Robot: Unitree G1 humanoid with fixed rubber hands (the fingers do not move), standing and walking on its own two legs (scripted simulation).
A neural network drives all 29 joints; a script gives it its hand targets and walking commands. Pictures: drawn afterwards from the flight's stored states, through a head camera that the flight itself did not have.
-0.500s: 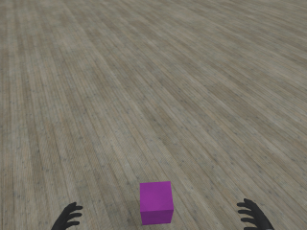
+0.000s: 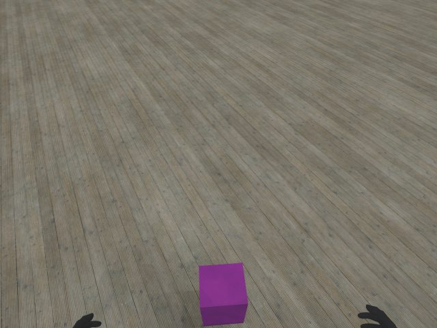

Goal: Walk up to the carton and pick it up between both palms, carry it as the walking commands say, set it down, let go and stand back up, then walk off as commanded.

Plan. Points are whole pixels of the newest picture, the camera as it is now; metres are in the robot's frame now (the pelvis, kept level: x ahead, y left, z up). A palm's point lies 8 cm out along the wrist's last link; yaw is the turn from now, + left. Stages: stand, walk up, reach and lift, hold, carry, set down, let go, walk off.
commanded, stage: stand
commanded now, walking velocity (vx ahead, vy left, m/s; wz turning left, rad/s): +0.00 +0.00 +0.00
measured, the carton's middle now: (222, 295) +0.38 +0.01 -0.64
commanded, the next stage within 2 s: walk off in 1.22 s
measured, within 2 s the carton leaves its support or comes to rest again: neither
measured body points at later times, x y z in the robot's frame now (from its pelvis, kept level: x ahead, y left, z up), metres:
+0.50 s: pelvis -0.01 +0.00 +0.01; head -0.02 +0.00 +0.45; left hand +0.10 +0.30 -0.11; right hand +0.10 -0.31 -0.10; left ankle -0.03 +0.11 -0.74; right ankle -0.03 -0.12 -0.74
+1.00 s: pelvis -0.02 +0.00 +0.01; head -0.03 +0.00 +0.46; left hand +0.08 +0.31 -0.11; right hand +0.08 -0.31 -0.11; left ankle -0.03 +0.11 -0.74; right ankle -0.03 -0.12 -0.74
